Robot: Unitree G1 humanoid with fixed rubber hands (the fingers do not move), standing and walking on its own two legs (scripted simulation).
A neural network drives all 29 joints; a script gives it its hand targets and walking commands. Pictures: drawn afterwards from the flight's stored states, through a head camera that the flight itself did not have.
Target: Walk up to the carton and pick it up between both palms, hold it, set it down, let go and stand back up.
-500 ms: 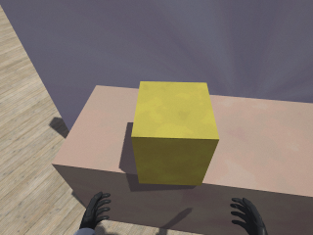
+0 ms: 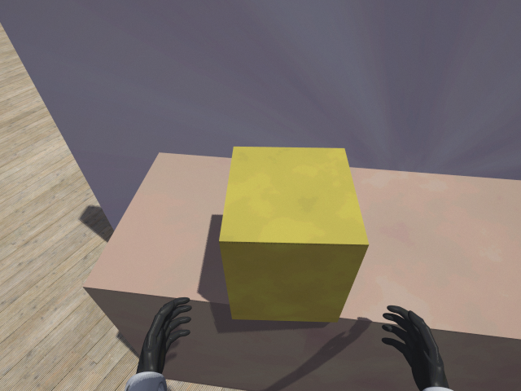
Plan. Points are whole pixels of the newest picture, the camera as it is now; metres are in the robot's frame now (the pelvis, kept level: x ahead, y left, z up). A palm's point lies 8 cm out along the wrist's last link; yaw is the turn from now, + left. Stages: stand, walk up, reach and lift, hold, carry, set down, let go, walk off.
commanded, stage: reach and lift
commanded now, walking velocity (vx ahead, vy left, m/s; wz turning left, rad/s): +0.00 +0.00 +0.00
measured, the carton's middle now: (286, 236) +0.38 +0.01 +0.01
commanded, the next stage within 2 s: none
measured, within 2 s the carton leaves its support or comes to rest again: neither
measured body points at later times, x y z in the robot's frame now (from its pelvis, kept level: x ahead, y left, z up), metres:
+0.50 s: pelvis -0.01 +0.00 +0.00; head -0.02 +0.01 +0.45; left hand +0.26 +0.19 +0.03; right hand +0.27 -0.19 +0.03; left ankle -0.04 +0.12 -0.74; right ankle -0.01 -0.12 -0.74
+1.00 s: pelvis -0.02 -0.01 +0.01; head +0.01 -0.01 +0.45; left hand +0.33 +0.20 +0.09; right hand +0.35 -0.19 +0.09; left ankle -0.04 +0.12 -0.74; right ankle -0.01 -0.12 -0.74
